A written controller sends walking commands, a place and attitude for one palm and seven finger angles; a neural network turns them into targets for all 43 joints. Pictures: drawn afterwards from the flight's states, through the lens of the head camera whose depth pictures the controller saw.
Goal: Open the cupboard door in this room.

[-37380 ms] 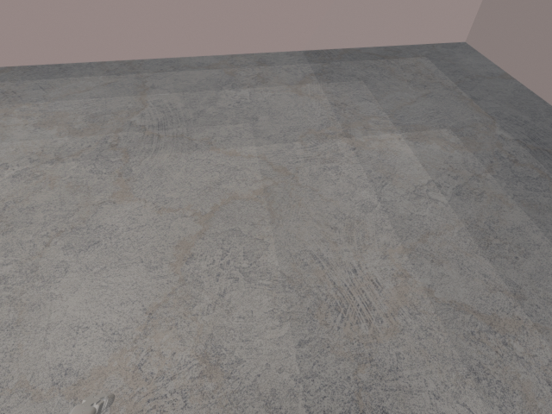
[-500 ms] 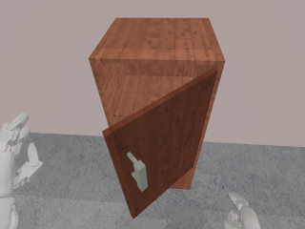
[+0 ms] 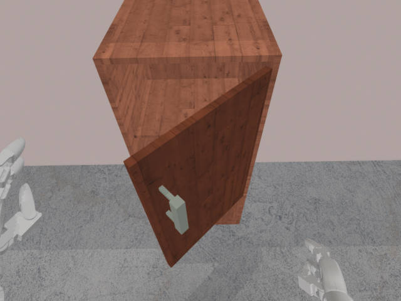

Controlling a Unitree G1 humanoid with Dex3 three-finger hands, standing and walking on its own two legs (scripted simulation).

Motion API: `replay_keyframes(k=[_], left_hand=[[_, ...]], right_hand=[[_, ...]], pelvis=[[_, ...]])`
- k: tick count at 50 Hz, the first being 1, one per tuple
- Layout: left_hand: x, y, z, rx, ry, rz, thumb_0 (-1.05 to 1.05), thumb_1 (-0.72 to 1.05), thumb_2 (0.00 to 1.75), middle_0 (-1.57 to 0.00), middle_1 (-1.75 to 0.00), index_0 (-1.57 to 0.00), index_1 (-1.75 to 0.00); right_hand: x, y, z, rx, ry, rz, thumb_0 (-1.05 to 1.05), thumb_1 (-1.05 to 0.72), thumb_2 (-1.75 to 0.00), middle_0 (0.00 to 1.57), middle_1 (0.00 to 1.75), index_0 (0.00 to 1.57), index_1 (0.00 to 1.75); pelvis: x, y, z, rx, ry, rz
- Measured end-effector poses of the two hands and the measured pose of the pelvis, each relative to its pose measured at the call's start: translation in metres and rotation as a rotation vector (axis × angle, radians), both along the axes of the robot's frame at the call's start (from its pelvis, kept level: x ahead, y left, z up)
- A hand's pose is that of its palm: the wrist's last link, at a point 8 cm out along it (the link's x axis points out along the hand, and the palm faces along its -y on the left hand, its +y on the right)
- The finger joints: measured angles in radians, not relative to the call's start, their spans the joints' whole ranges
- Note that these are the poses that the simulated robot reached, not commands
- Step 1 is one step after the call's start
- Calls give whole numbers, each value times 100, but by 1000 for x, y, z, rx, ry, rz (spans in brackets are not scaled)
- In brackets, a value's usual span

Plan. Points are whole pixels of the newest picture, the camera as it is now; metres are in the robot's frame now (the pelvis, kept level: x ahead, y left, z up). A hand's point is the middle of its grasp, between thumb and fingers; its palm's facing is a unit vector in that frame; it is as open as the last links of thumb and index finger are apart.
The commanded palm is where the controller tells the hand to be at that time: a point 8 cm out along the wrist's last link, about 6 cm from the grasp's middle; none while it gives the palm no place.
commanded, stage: step back with the hand held close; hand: left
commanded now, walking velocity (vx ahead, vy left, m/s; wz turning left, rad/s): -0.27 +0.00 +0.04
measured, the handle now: (173, 209) +0.30 +0.09 -0.01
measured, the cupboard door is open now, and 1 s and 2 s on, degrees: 45 45 45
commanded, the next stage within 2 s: stop stepping back and stand still in 0.78 s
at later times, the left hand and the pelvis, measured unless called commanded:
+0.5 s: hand out of the picture +0.09 +0.28 +0.16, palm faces +0.51 -0.71 -0.49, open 7.4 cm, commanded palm +0.03 +0.31 +0.17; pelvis -0.09 +0.00 -0.02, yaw +4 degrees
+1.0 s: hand out of the picture +0.00 +0.23 +0.16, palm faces +0.39 -0.78 -0.48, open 7.4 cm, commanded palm -0.06 +0.28 +0.17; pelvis -0.20 -0.02 -0.02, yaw -1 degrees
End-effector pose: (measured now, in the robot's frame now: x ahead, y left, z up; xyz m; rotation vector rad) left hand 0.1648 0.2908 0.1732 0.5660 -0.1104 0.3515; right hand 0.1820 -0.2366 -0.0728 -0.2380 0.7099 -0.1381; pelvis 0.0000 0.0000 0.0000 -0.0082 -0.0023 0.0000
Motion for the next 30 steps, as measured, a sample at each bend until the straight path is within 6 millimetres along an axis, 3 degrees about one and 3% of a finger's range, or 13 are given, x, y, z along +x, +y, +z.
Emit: replay_keyframes(k=[13,25,30], left_hand=[[-54,21,3,51,-76,14,1,89,90,-21,-30,-21,-30],[-121,16,6,92,-188,77,1,89,90,-21,-30,-21,-30],[-137,17,4,57,-240,48,1,89,90,-21,-30,-21,-30]], right_hand=[[-58,11,-2,-12,6,-24,1,-91,-90,20,30,20,30],[-100,17,-20,-6,6,64,1,-91,-90,21,30,21,30],[-121,14,-22,-37,30,54,1,-91,-90,21,30,21,30]], pelvis=[[-48,12,-8,-3,-13,5],[-93,2,-22,-5,-37,63],[-113,7,-26,-5,-35,62]])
